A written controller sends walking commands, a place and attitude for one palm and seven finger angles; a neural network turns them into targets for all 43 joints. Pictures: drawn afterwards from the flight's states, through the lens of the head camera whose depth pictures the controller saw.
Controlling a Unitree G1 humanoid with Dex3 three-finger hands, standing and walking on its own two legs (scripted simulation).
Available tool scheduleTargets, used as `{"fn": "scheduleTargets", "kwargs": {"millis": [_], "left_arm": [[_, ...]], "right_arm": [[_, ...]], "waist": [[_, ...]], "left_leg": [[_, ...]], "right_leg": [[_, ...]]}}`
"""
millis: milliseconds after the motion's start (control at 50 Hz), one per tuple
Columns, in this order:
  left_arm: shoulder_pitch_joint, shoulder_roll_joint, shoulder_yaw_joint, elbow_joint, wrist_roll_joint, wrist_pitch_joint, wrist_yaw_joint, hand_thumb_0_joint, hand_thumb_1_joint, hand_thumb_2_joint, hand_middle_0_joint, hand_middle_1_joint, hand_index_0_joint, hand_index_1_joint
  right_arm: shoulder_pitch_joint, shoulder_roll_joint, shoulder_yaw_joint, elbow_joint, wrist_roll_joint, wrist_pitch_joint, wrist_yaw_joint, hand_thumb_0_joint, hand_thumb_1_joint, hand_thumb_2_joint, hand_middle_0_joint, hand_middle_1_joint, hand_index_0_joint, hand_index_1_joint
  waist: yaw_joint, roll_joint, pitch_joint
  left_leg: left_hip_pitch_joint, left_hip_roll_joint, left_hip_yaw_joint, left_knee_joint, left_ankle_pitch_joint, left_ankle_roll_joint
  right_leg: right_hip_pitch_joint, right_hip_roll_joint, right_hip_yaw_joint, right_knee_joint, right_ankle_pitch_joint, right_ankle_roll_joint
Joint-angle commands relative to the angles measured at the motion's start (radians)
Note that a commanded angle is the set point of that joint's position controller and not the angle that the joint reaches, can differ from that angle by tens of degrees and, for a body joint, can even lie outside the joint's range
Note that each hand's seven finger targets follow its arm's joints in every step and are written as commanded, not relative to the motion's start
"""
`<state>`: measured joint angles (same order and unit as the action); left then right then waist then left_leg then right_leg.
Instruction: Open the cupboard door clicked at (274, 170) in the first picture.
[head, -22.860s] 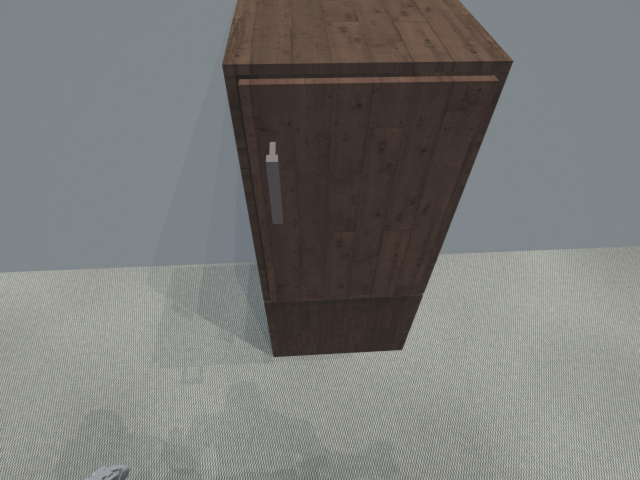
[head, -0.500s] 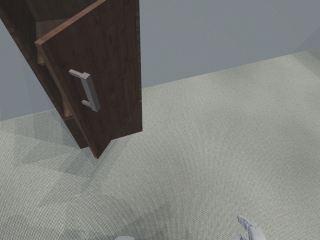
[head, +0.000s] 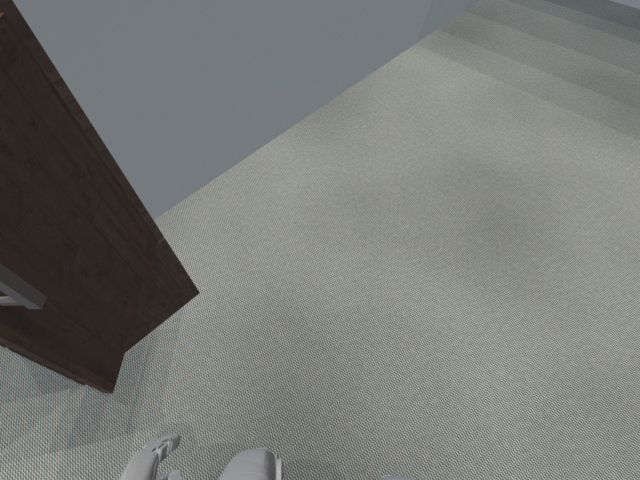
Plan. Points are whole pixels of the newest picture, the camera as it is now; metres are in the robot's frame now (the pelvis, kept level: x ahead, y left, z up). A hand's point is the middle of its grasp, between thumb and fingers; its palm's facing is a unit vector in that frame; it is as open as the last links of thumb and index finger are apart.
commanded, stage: walk to a spot facing it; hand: left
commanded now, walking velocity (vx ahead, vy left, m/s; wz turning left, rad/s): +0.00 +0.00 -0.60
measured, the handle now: out of the picture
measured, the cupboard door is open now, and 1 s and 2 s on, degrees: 44 44 44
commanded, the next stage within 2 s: turn to face it in 1.76 s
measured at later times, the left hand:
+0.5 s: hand (208, 431) +0.20 +0.18 -0.16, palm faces -0.29 -0.95 -0.15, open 7.4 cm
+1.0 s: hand (323, 330) +0.35 +0.01 -0.15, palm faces -0.47 -0.85 -0.24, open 7.2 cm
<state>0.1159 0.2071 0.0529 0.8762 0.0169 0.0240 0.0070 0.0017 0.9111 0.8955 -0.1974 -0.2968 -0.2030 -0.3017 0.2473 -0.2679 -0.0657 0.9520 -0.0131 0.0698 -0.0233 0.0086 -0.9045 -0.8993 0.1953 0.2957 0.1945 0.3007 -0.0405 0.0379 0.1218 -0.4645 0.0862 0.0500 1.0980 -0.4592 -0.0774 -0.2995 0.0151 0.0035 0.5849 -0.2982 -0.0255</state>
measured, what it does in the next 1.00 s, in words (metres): walks ahead, turning right: left foot, then right foot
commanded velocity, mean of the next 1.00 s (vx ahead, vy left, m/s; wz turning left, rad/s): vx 0.30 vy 0.00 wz -0.48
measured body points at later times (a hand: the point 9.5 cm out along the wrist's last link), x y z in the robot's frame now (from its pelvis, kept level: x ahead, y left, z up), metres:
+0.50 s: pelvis +0.06 +0.02 +0.01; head +0.11 +0.03 +0.46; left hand +0.21 +0.23 -0.14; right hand -0.02 -0.20 -0.12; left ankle +0.04 +0.13 -0.73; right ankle +0.06 -0.13 -0.65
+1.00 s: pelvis +0.20 -0.13 +0.01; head +0.23 -0.16 +0.46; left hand +0.37 +0.06 -0.13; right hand +0.14 -0.37 -0.14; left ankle +0.34 -0.01 -0.66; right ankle +0.14 -0.15 -0.73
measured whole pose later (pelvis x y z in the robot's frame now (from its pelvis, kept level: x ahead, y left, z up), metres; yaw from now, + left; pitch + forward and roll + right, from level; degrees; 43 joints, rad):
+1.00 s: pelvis +0.20 -0.13 +0.01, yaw -31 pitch +1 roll +1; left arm 0.25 0.18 0.07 0.99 0.01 -0.07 0.00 -0.01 0.95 0.90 -0.20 -0.30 -0.21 -0.30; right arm 0.18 -0.19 -0.06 0.95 -0.03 -0.01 0.01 0.01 -0.91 -0.90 0.19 0.30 0.19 0.30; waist -0.02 0.02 0.06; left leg -0.62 0.13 0.02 1.00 -0.20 -0.07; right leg -0.14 0.08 -0.06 0.36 -0.25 -0.11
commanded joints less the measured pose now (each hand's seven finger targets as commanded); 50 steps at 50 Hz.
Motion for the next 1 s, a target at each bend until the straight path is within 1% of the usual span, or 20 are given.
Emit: {"fn": "scheduleTargets", "kwargs": {"millis": [0, 140, 180, 200, 220, 240, 260, 300, 340, 420, 560, 600, 640, 660, 680, 700, 740, 780, 820, 980], "left_arm": [[0.065, 0.198, 0.056, -0.047, 0.006, -0.010, 0.013, 0.000, 0.900, 0.900, -0.200, -0.300, -0.200, -0.300], [0.064, 0.208, 0.071, -0.053, 0.010, -0.003, -0.001, 0.000, 0.900, 0.900, -0.200, -0.300, -0.200, -0.300], [0.013, 0.184, 0.069, -0.064, 0.005, 0.001, -0.009, 0.000, 0.900, 0.900, -0.200, -0.300, -0.200, -0.300], [0.013, 0.119, 0.054, -0.085, 0.002, 0.003, -0.018, 0.000, 0.900, 0.900, -0.200, -0.300, -0.200, -0.300], [0.018, 0.063, 0.042, -0.114, -0.003, -0.001, -0.029, 0.000, 0.900, 0.900, -0.200, -0.300, -0.200, -0.300], [-0.068, 0.101, 0.053, -0.146, 0.007, -0.012, -0.043, 0.000, 0.900, 0.900, -0.200, -0.300, -0.200, -0.300], [-0.076, 0.101, 0.061, -0.123, 0.022, -0.019, -0.051, 0.000, 0.900, 0.900, -0.200, -0.300, -0.200, -0.300], [-0.004, 0.076, 0.060, -0.077, 0.023, -0.020, -0.068, 0.000, 0.900, 0.900, -0.200, -0.300, -0.200, -0.300], [0.014, 0.046, 0.047, -0.056, 0.020, -0.016, -0.075, 0.000, 0.900, 0.900, -0.200, -0.300, -0.200, -0.300], [-0.042, 0.020, 0.029, -0.055, 0.015, -0.020, -0.077, 0.000, 0.900, 0.900, -0.200, -0.300, -0.200, -0.300], [-0.183, 0.009, 0.020, -0.072, 0.012, -0.019, -0.082, 0.000, 0.900, 0.900, -0.200, -0.300, -0.200, -0.300], [-0.148, 0.022, 0.024, -0.064, 0.011, -0.023, -0.079, 0.000, 0.900, 0.900, -0.200, -0.300, -0.200, -0.300], [0.026, 0.061, 0.037, -0.014, 0.010, -0.037, -0.069, 0.000, 0.900, 0.900, -0.200, -0.300, -0.200, -0.300], [0.223, 0.122, 0.056, 0.047, 0.013, -0.051, -0.059, 0.000, 0.900, 0.900, -0.200, -0.300, -0.200, -0.300], [0.394, 0.254, 0.095, 0.084, 0.009, -0.061, -0.038, 0.000, 0.900, 0.900, -0.200, -0.300, -0.200, -0.300], [0.395, 0.315, 0.099, 0.096, -0.015, -0.055, -0.023, 0.000, 0.900, 0.900, -0.200, -0.300, -0.200, -0.300], [0.208, 0.209, 0.068, 0.043, -0.013, -0.051, -0.007, 0.000, 0.900, 0.900, -0.200, -0.300, -0.200, -0.300], [0.098, 0.128, 0.040, 0.019, -0.004, -0.068, -0.005, 0.000, 0.900, 0.900, -0.200, -0.300, -0.200, -0.300], [0.095, 0.114, 0.037, 0.033, 0.004, -0.083, -0.005, 0.000, 0.900, 0.900, -0.200, -0.300, -0.200, -0.300], [0.257, 0.076, 0.028, 0.101, -0.005, -0.115, -0.009, 0.000, 0.900, 0.900, -0.200, -0.300, -0.200, -0.300]], "right_arm": [[-0.018, -0.035, -0.010, -0.094, -0.002, -0.031, -0.003, 0.000, -0.900, -0.900, 0.200, 0.300, 0.200, 0.300], [-0.008, -0.023, -0.009, -0.120, 0.001, -0.057, -0.003, 0.000, -0.900, -0.900, 0.200, 0.300, 0.200, 0.300], [0.102, -0.039, -0.008, -0.091, -0.003, -0.075, -0.005, 0.000, -0.900, -0.900, 0.200, 0.300, 0.200, 0.300], [0.173, -0.105, -0.019, -0.071, -0.015, -0.088, -0.015, 0.000, -0.900, -0.900, 0.200, 0.300, 0.200, 0.300], [0.237, -0.209, -0.040, -0.073, -0.030, -0.091, -0.018, 0.000, -0.900, -0.900, 0.200, 0.300, 0.200, 0.300], [0.225, -0.230, -0.040, -0.081, -0.030, -0.096, -0.026, 0.000, -0.900, -0.900, 0.200, 0.300, 0.200, 0.300], [0.177, -0.176, -0.026, -0.091, -0.035, -0.103, -0.017, 0.000, -0.900, -0.900, 0.200, 0.300, 0.200, 0.300], [0.087, -0.096, 0.000, -0.108, -0.026, -0.116, -0.018, 0.000, -0.900, -0.900, 0.200, 0.300, 0.200, 0.300], [0.135, -0.055, 0.014, -0.084, -0.019, -0.129, -0.021, 0.000, -0.900, -0.900, 0.200, 0.300, 0.200, 0.300], [0.248, -0.053, 0.011, -0.026, -0.016, -0.140, -0.021, 0.000, -0.900, -0.900, 0.200, 0.300, 0.200, 0.300], [0.291, -0.056, 0.011, 0.021, -0.031, -0.131, -0.012, 0.000, -0.900, -0.900, 0.200, 0.300, 0.200, 0.300], [0.277, -0.078, 0.007, 0.024, -0.031, -0.129, -0.010, 0.000, -0.900, -0.900, 0.200, 0.300, 0.200, 0.300], [0.237, -0.094, 0.004, 0.016, -0.022, -0.126, -0.006, 0.000, -0.900, -0.900, 0.200, 0.300, 0.200, 0.300], [0.193, -0.090, 0.007, 0.001, -0.007, -0.128, 0.005, 0.000, -0.900, -0.900, 0.200, 0.300, 0.200, 0.300], [0.180, -0.021, 0.020, -0.044, 0.017, -0.131, 0.014, 0.000, -0.900, -0.900, 0.200, 0.300, 0.200, 0.300], [0.098, -0.036, 0.015, -0.078, 0.012, -0.126, 0.010, 0.000, -0.900, -0.900, 0.200, 0.300, 0.200, 0.300], [0.017, -0.030, -0.002, -0.066, -0.001, -0.122, 0.009, 0.000, -0.900, -0.900, 0.200, 0.300, 0.200, 0.300], [0.075, 0.005, 0.003, -0.021, -0.015, -0.099, 0.013, 0.000, -0.900, -0.900, 0.200, 0.300, 0.200, 0.300], [0.136, 0.023, 0.002, 0.007, -0.018, -0.087, 0.017, 0.000, -0.900, -0.900, 0.200, 0.300, 0.200, 0.300], [-0.105, 0.018, -0.001, -0.069, -0.013, -0.100, 0.032, 0.000, -0.900, -0.900, 0.200, 0.300, 0.200, 0.300]], "waist": [[0.048, -0.167, -0.147], [0.044, -0.191, -0.145], [-0.020, -0.173, -0.135], [-0.050, 0.037, -0.134], [-0.070, 0.337, -0.133], [-0.077, 0.184, -0.080], [-0.041, 0.092, -0.037], [0.023, 0.084, -0.029], [0.016, 0.112, -0.077], [-0.012, 0.096, -0.100], [-0.037, 0.116, 0.000], [-0.011, 0.124, -0.027], [0.080, 0.069, -0.122], [0.175, -0.012, -0.222], [0.240, -0.305, -0.362], [0.221, -0.335, -0.341], [0.135, -0.131, -0.144], [0.044, -0.121, -0.074], [0.006, -0.147, -0.111], [0.056, -0.124, -0.082]], "left_leg": [[-0.048, -0.014, -0.031, -0.039, 0.046, -0.006], [0.116, -0.069, -0.016, -0.366, 0.040, 0.018], [0.356, -0.071, -0.007, -0.597, 0.120, 0.030], [0.496, 0.075, -0.181, -0.760, -0.059, 0.081], [0.529, 0.367, -0.557, -0.912, -0.284, 0.188], [0.395, 0.463, -0.638, -0.989, -0.351, 0.264], [0.323, 0.387, -0.568, -0.981, -0.280, 0.236], [0.321, 0.267, -0.273, -0.923, 0.007, 0.173], [0.396, 0.208, -0.110, -0.868, 0.286, 0.147], [0.526, 0.228, 0.006, -0.821, 0.541, 0.166], [0.420, 0.271, 0.107, -0.847, 0.468, 0.177], [0.437, 0.277, 0.144, -0.786, 0.589, 0.170], [0.377, 0.253, 0.196, -0.544, 0.812, 0.138], [0.199, 0.203, 0.237, -0.316, 0.756, 0.094], [-0.133, 0.043, 0.245, 0.045, 0.042, 0.032], [-0.285, -0.003, 0.087, 0.273, -0.173, 0.036], [-0.285, 0.078, -0.049, 0.296, 0.059, 0.043], [-0.148, 0.096, -0.038, 0.155, 0.152, 0.027], [-0.090, 0.074, -0.025, 0.053, 0.184, 0.020], [-0.261, 0.042, -0.025, -0.141, 0.291, 0.016]], "right_leg": [[0.128, -0.227, 0.261, -0.208, 0.450, -0.159], [0.048, -0.196, 0.378, -0.238, 0.094, -0.158], [-0.153, -0.137, 0.361, -0.204, -0.208, -0.106], [-0.331, -0.024, 0.266, -0.043, -0.329, -0.051], [-0.470, 0.101, 0.046, 0.288, -0.369, 0.014], [-0.484, -0.010, 0.059, 0.436, -0.301, 0.014], [-0.447, -0.026, 0.061, 0.541, -0.206, 0.019], [-0.439, -0.069, 0.020, 0.611, -0.040, 0.037], [-0.434, -0.070, -0.011, 0.605, 0.033, 0.047], [-0.478, -0.087, -0.053, 0.505, 0.055, 0.051], [-0.310, -0.082, -0.119, 0.179, 0.047, 0.011], [-0.219, -0.052, -0.150, 0.124, -0.003, -0.014], [0.067, 0.007, -0.182, 0.029, -0.001, -0.056], [0.392, -0.020, -0.128, -0.031, 0.037, -0.089], [0.687, -0.342, 0.365, -0.161, -0.044, -0.204], [0.627, -0.458, 0.625, -0.306, -0.030, -0.261], [0.314, -0.390, 0.455, -0.341, -0.088, -0.219], [0.096, -0.291, 0.248, -0.379, 0.040, -0.166], [0.084, -0.234, 0.165, -0.377, 0.128, -0.153], [0.298, -0.220, 0.173, -0.347, 0.455, -0.168]]}}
